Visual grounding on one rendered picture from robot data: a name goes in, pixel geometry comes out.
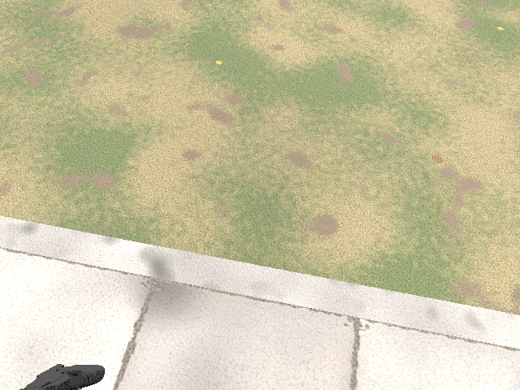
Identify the robot left hand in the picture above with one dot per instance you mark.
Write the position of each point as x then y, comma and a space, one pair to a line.
67, 378

